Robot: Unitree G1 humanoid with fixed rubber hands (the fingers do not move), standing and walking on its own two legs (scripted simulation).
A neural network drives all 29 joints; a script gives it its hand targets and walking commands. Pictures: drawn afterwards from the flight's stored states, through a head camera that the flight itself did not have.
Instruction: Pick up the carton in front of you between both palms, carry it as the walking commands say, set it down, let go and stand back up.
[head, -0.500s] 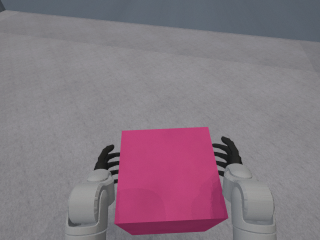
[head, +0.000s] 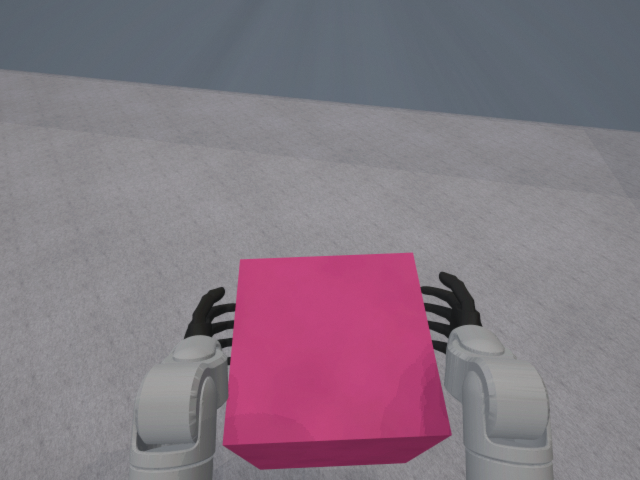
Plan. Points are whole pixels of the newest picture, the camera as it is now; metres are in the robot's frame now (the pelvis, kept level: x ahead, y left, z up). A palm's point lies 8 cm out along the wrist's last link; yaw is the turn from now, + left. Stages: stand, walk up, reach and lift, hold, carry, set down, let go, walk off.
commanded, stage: carry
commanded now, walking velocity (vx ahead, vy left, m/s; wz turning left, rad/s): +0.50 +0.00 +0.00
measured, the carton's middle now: (330, 370) +0.29 +0.00 +0.00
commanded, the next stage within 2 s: none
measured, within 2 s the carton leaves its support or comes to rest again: neither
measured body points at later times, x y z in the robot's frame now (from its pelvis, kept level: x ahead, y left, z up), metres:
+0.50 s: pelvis +0.32 +0.02 +0.01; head +0.33 +0.04 +0.46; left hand +0.60 +0.17 +0.09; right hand +0.61 -0.12 +0.11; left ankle +0.40 +0.10 -0.72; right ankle +0.15 -0.09 -0.65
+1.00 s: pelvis +0.48 -0.01 +0.02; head +0.46 +0.00 +0.47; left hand +0.76 +0.14 +0.08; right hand +0.77 -0.15 +0.10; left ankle +0.41 +0.10 -0.72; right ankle +0.45 -0.12 -0.72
